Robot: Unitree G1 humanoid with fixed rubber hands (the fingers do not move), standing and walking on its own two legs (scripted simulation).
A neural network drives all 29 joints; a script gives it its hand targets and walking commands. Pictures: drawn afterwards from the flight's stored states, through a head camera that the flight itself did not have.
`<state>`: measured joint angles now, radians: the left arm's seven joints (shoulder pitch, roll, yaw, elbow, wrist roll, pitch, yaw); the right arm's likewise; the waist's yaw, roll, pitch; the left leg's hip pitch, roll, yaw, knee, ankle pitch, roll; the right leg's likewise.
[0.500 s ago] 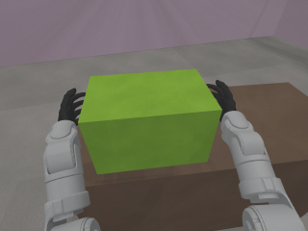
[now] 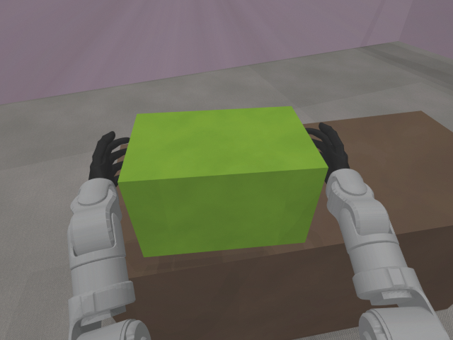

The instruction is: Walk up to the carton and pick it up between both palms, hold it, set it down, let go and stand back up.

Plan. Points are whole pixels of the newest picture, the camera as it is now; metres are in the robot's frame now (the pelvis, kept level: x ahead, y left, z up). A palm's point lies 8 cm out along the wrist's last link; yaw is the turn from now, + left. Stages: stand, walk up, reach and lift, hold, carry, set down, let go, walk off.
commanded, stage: hold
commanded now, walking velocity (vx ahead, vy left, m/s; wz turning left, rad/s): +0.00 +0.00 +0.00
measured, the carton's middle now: (221, 178) +0.39 +0.00 +0.13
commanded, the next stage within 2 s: set down in 1.58 s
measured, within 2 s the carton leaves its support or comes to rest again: neither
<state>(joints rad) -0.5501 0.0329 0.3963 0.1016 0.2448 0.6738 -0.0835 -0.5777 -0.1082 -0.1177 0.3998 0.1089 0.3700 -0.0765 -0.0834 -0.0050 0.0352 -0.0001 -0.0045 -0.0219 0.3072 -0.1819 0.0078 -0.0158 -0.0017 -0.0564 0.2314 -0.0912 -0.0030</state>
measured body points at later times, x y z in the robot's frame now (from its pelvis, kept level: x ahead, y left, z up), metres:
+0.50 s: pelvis +0.00 +0.00 +0.00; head -0.04 +0.01 +0.45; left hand +0.37 +0.20 +0.18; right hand +0.36 -0.19 +0.17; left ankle +0.00 +0.11 -0.75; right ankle +0.03 -0.12 -0.75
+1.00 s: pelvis +0.00 +0.00 +0.00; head -0.04 +0.01 +0.45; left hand +0.37 +0.20 +0.18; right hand +0.37 -0.19 +0.17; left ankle +0.00 +0.11 -0.75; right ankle +0.03 -0.12 -0.75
